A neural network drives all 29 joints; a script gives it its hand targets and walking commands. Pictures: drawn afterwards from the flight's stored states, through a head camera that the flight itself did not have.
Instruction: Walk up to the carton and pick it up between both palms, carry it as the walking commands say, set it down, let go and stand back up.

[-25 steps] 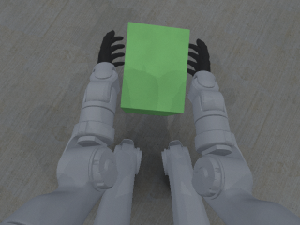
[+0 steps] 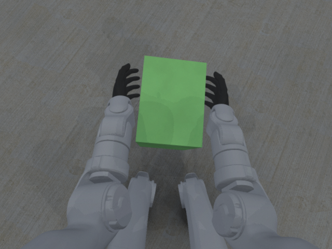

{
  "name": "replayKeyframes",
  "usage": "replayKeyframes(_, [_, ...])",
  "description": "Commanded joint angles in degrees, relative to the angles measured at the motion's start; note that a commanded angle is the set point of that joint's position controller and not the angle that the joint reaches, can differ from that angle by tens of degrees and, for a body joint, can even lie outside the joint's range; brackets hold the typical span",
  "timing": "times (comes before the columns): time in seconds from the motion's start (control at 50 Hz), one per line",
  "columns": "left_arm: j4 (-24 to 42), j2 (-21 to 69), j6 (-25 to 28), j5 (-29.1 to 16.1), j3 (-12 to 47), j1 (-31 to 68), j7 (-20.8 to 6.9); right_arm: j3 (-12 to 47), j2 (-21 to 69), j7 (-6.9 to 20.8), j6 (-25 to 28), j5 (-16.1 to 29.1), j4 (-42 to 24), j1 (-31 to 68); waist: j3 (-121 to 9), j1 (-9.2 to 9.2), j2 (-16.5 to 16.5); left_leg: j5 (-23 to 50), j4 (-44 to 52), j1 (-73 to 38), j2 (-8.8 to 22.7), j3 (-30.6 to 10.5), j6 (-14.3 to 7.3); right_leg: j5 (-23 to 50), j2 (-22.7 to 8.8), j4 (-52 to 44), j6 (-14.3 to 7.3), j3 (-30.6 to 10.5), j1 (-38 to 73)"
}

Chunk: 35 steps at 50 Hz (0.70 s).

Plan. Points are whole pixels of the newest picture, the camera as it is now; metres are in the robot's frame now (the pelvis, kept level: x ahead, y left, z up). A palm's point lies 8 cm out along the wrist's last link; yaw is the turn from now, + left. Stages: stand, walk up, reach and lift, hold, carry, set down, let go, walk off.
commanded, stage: reach and lift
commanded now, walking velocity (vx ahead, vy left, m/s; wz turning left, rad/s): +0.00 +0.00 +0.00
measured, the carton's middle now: (167, 111) +0.45 +0.01 -0.13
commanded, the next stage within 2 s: none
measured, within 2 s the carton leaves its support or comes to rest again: neither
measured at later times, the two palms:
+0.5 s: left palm (113, 92) +0.43 +0.12 +0.02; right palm (229, 100) +0.42 -0.11 +0.02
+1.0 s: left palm (102, 86) +0.41 +0.12 +0.09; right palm (243, 95) +0.40 -0.11 +0.09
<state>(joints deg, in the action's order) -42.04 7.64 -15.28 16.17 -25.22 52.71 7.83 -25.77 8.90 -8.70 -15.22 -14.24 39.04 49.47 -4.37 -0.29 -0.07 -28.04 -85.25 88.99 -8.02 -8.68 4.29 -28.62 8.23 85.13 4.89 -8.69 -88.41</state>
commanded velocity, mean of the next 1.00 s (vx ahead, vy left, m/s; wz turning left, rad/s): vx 0.00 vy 0.00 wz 0.00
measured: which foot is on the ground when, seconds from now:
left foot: down 0.00-1.00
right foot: down 0.00-1.00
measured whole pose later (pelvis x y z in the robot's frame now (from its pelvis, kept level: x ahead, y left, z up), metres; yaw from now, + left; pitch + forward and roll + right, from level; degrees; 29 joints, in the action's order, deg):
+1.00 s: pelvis +0.04 +0.00 +0.13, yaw +0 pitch +18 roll +0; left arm -37.0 12.3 -12.2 16.6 -21.9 33.4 7.0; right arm -21.8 13.3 -8.0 -12.5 -15.2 35.1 31.2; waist -2.6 -0.1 0.1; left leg -20.0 -52.6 50.8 -5.8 -10.5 2.5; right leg -20.5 5.7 52.6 2.8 -10.4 -50.3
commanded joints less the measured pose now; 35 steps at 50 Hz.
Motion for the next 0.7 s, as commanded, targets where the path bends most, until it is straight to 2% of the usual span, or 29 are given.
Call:
replayKeyframes(0.0, [-5.74, 63.31, 1.30, -6.91, 29.56, 31.10, -12.42, 31.26, 59.38, 12.13, 1.75, 6.87, 2.84, 37.87, -50.65, 0.02, -0.11, 12.63, 11.30, -30.42, -3.50, 10.27, -1.85, 12.30, 3.68, -11.06, -1.32, 10.83, 27.46])
replayKeyframes(0.68, [-2.18, 63.90, 4.17, -5.46, 33.87, 13.40, -12.68, 35.56, 61.22, 11.97, 4.70, 5.54, 0.39, 19.89, -39.39, 0.23, -0.37, 20.67, 30.60, -48.80, -1.65, 6.07, -2.82, 20.47, 1.81, -30.05, -2.56, 6.72, 48.68])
